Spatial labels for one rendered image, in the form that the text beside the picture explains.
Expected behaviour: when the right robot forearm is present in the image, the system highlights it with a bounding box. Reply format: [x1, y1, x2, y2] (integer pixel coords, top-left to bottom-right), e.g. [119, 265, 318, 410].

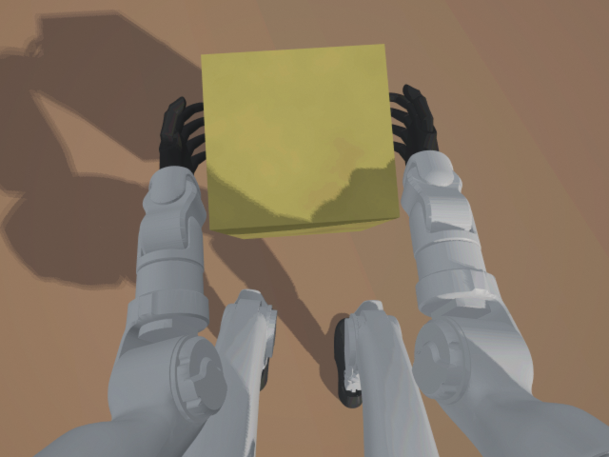
[401, 150, 534, 384]

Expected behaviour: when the carton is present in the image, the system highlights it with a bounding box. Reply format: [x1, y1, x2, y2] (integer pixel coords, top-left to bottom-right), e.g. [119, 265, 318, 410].
[201, 44, 400, 239]

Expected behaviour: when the robot left hand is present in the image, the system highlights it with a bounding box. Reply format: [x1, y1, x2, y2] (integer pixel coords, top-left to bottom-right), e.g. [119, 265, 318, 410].
[159, 96, 206, 175]

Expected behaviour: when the left robot forearm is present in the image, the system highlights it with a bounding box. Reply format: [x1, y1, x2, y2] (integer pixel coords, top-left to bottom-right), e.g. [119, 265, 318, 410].
[108, 166, 209, 411]

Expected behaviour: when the right robot foot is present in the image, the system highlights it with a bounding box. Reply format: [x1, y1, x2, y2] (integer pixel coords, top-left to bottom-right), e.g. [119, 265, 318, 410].
[334, 318, 363, 408]

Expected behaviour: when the robot right upper arm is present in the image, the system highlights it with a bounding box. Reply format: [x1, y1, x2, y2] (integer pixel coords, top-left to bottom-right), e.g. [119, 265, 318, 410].
[412, 316, 609, 457]

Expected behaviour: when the robot left thigh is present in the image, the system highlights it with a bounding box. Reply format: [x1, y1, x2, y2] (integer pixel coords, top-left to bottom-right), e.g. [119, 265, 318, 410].
[182, 299, 277, 457]

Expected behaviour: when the robot left upper arm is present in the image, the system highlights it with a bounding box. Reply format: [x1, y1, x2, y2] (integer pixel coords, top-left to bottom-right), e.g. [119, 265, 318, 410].
[33, 334, 227, 457]

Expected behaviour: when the robot right hand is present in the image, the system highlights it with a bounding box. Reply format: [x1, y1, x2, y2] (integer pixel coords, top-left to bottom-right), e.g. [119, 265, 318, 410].
[389, 85, 439, 165]

